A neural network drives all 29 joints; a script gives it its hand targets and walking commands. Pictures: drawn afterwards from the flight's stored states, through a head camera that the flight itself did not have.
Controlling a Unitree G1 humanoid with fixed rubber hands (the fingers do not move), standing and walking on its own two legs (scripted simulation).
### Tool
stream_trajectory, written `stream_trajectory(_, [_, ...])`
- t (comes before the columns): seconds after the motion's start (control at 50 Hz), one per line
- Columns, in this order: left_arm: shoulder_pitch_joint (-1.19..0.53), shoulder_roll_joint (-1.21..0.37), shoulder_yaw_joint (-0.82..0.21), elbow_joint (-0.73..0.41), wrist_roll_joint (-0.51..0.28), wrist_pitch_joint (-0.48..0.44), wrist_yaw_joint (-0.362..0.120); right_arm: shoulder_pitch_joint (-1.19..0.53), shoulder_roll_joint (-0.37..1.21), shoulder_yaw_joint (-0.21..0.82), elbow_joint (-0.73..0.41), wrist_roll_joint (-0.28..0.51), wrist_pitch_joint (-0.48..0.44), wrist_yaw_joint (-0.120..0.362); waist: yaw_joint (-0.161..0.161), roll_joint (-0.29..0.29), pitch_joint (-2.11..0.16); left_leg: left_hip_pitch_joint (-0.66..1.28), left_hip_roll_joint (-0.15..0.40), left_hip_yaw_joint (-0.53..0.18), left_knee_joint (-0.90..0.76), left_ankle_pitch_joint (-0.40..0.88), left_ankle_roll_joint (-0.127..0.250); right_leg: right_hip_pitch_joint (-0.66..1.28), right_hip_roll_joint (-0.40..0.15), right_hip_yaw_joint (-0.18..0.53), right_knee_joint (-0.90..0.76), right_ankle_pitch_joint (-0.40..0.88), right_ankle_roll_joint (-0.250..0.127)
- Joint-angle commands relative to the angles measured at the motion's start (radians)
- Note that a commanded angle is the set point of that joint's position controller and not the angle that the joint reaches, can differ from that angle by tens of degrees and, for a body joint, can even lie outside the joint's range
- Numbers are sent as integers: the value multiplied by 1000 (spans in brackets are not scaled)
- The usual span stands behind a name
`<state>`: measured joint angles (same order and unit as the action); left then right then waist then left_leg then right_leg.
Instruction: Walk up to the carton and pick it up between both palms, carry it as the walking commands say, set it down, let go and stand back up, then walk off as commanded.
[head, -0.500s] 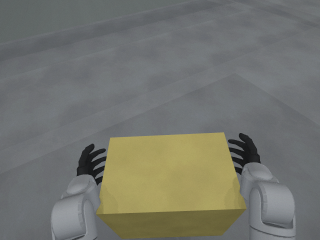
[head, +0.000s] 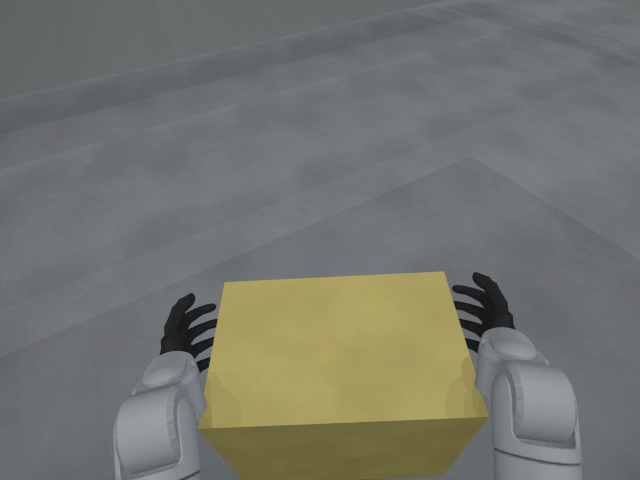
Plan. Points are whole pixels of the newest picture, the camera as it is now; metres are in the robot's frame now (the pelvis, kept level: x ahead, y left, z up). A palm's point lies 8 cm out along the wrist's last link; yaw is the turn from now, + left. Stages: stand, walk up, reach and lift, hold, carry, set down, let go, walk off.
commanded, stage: carry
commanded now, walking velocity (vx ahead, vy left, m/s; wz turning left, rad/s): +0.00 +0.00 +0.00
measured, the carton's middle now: (339, 383) +0.25 +0.00 -0.03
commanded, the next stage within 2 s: none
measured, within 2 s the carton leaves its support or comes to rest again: neither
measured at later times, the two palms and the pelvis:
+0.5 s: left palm (177, 363) +0.23 +0.19 +0.08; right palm (494, 335) +0.25 -0.17 +0.10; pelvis -0.01 +0.00 +0.00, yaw +0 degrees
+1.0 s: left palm out of the picture +0.11 +0.12 +0.05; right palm out of the picture +0.05 -0.23 +0.05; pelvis -0.16 +0.00 -0.04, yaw -16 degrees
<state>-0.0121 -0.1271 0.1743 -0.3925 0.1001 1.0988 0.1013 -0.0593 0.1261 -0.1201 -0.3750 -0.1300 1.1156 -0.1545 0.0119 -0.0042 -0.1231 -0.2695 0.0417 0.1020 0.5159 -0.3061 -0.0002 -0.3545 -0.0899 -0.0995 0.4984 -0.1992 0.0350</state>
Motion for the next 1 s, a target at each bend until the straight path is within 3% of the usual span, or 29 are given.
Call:
stream_trajectory(0.0, [-444, -703, -680, -33, -289, -15, -192, -341, 700, 619, -36, 300, -29, 234, -2, -21, -156, -6, 92, -63, -82, 247, 21, 145, -78, 47, -47, 171, -40])
stream_trajectory(0.02, [-415, -644, -587, 163, -221, -44, -205, -365, 636, 535, 121, 242, -63, 246, -1, -34, -177, 4, 89, -70, -77, 254, 26, 145, -73, 51, -41, 157, -41])
stream_trajectory(0.04, [-485, -705, -646, 46, -251, -59, -195, -423, 696, 577, 12, 284, -80, 249, 2, 26, -193, 33, 89, -44, -78, 285, 18, 135, -76, 40, -15, 181, -39])
stream_trajectory(0.06, [-482, -823, -766, -143, -336, -37, -200, -434, 805, 701, -196, 365, -62, 247, 0, -13, -172, 19, 94, -55, -81, 235, 25, 130, -64, 48, -45, 125, -40])
stream_trajectory(0.08, [-441, -661, -581, 192, -197, -74, -204, -423, 649, 530, 129, 247, -103, 262, 1, 30, -179, 39, 98, -75, -95, 320, 30, 116, -55, 44, -29, 127, -33])
stream_trajectory(0.14, [-555, -780, -706, -26, -282, -104, -212, -447, 787, 613, -3, 308, -129, 273, -3, 34, -163, 17, 91, -73, -108, 266, 22, 124, -56, 30, -33, 93, -32])
stream_trajectory(0.16, [-493, -685, -626, 131, -218, -111, -211, -377, 668, 521, 134, 242, -137, 275, 1, 87, -155, -10, 90, -71, -119, 255, 23, 126, -61, 46, -38, 88, -27])
stream_trajectory(0.18, [-501, -734, -650, 65, -245, -117, -209, -440, 738, 584, 48, 288, -144, 272, 0, 10, -190, 19, 101, -75, -120, 271, 33, 138, -53, 31, -27, 95, -26])
stream_trajectory(0.2, [-461, -704, -632, 138, -214, -117, -215, -395, 694, 555, 121, 251, -146, 277, 0, 54, -169, 26, 92, -63, -111, 254, 26, 106, -63, 45, -47, 83, -20])
stream_trajectory(0.22, [-505, -743, -663, 29, -251, -127, -215, -453, 756, 604, 28, 294, -153, 278, -1, -25, -180, 52, 101, -69, -93, 265, 29, 118, -52, 25, -56, 94, -21])
stream_trajectory(0.26, [-505, -743, -638, 31, -264, -140, -216, -506, 725, 599, -63, 304, -178, 260, -3, -37, -190, 1, 91, -61, -78, 245, 27, 159, -70, 38, -52, 150, -19])
stream_trajectory(0.28, [-473, -732, -602, 155, -217, -140, -223, -469, 730, 585, 86, 261, -168, 268, -5, -54, -161, 13, 87, -46, -77, 216, 22, 139, -78, 33, -59, 156, -23])
stream_trajectory(0.3, [-440, -742, -606, 162, -218, -140, -223, -487, 719, 593, 42, 272, -174, 268, -5, -40, -193, 26, 84, -66, -79, 200, 33, 143, -73, 46, -73, 144, -30])
stream_trajectory(0.4, [-483, -704, -616, 88, -246, -159, -212, -398, 694, 534, 68, 255, -188, 255, -6, 6, -217, 19, 97, -52, -57, 325, 14, 190, -71, 25, -27, 247, -32])
stream_trajectory(0.42, [-501, -869, -803, -263, -402, -122, -187, -476, 837, 739, -282, 427, -159, 232, -6, -15, -246, 23, 105, -35, -23, 387, 3, 193, -87, 38, -8, 364, -22])
stream_trajectory(0.48, [-412, -817, -789, -212, -362, -30, -179, -355, 819, 712, -236, 385, -60, 235, -5, 64, -228, 94, 151, 10, 94, 593, -4, 61, -73, 32, 88, 531, -9])
stream_trajectory(0.56, [-376, -734, -798, -254, -378, 72, -177, -228, 782, 683, -199, 346, 37, 204, -16, 32, -217, 74, 158, 34, 140, 624, 3, 53, -71, 55, 133, 607, -31])
stream_trajectory(0.64, [-371, -715, -786, -248, -363, 122, -171, -265, 752, 677, -237, 357, 79, 213, -6, 81, -123, 14, 186, 58, 113, 411, 18, -32, -41, 58, 129, 413, -35])
stream_trajectory(0.7, [-418, -783, -796, -292, -403, 121, -192, -309, 818, 723, -301, 369, 83, 214, 3, -26, -112, -58, 202, 17, 86, 102, 45, -41, -24, 107, 109, 177, -51])
stream_trajectory(0.78, [-433, -791, -777, -277, -381, 130, -195, -353, 811, 714, -289, 382, 93, 223, 13, 204, -11, -322, 388, -71, -138, -214, 135, -95, 62, 27, 475, -359, -36])
stream_trajectory(0.82, [-396, -798, -764, -262, -378, 131, -204, -406, 813, 742, -331, 406, 93, 230, 40, 207, -36, -402, 432, -11, -85, -302, 94, -60, -8, 117, 487, -347, -71])
stream_trajectory(0.84, [-405, -829, -757, -261, -387, 123, -208, -422, 845, 759, -346, 405, 88, 225, 48, 4, -54, -417, 333, 35, 55, -276, 35, 26, 5, 164, 372, -235, -83])
stream_trajectory(0.86, [-380, -841, -751, -235, -402, 132, -208, -388, 841, 745, -297, 402, 100, 224, 66, -97, -60, -395, 223, 134, 242, -300, -29, 58, 7, 237, 164, -126, -101])
stream_trajectory(0.88, [-395, -829, -728, -252, -409, 129, -215, -397, 869, 753, -302, 411, 102, 225, 50, -430, -81, -359, 76, 171, 471, -409, -88, 4, -128, 483, -108, 194, -131])
stream_trajectory(0.9, [-343, -787, -706, -233, -388, 131, -212, -362, 826, 747, -279, 392, 107, 217, 29, -464, -65, -311, 11, 14, 699, -418, -91, -140, -185, 651, -195, 278, -162])
stream_trajectory(0.92, [-349, -771, -732, -280, -398, 121, -214, -317, 823, 759, -259, 381, 97, 216, 7, -361, -95, -259, 14, -83, 774, -377, -55, -194, -190, 627, -228, 159, -152])
stream_trajectory(0.94, [-403, -762, -728, -266, -408, 127, -232, -335, 858, 743, -203, 374, 97, 212, 0, -189, -107, -216, 11, -117, 804, -289, -40, -203, -157, 608, -308, -205, -77])
stream_trajectory(0.96, [-448, -789, -762, -269, -428, 117, -239, -279, 883, 703, -168, 349, 84, 206, -10, -152, -145, -230, -6, -128, 742, -196, -30, -156, -109, 513, -280, -208, -37])
stream_trajectory(0.98, [-430, -798, -760, -239, -426, 119, -242, -260, 869, 693, -170, 334, 73, 201, -19, -219, -192, -213, -33, -106, 666, -186, -36, -112, -81, 472, -312, -233, 1])
